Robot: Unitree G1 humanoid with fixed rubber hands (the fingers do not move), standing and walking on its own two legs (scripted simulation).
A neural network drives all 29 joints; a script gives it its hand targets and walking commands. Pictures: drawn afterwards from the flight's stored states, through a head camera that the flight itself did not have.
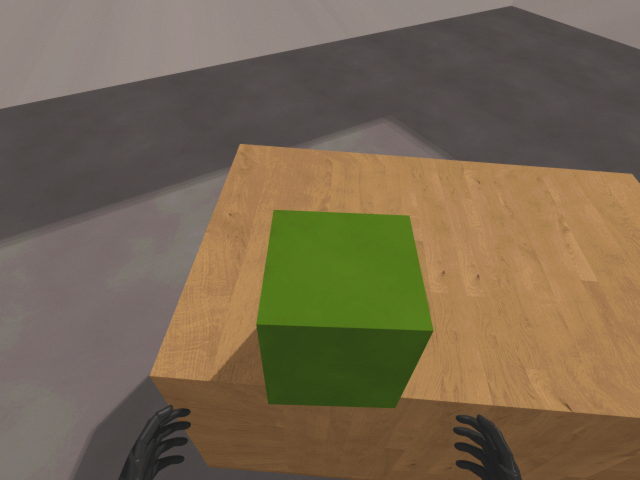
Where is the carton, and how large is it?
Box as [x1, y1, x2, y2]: [256, 210, 433, 407]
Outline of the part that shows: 274,210 256,323 268,403 395,407 433,330 409,216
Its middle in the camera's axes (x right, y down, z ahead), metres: +0.02 +0.12 +0.61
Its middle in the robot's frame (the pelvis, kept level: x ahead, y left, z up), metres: +0.38 -0.01 -0.05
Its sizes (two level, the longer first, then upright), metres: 0.210 0.200 0.250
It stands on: a pedestal, 0.60 m high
